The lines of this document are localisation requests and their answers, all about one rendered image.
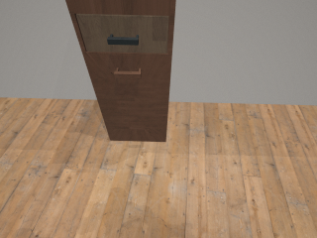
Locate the cabinet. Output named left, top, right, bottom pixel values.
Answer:
left=65, top=0, right=176, bottom=142

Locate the drawer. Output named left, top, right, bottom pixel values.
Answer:
left=76, top=13, right=169, bottom=54

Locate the handle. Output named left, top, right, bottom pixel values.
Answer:
left=114, top=70, right=142, bottom=78
left=107, top=34, right=139, bottom=46

